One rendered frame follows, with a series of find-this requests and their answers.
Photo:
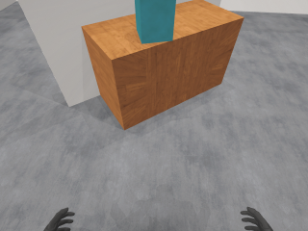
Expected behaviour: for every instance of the carton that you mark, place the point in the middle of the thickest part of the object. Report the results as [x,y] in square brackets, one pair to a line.
[155,20]

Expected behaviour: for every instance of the robot left hand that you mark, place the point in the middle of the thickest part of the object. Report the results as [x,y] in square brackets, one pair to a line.
[57,221]

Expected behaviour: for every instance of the robot right hand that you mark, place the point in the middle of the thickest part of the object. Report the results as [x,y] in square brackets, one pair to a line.
[257,219]

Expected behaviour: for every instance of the pedestal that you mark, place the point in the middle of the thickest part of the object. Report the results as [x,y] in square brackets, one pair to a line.
[141,80]

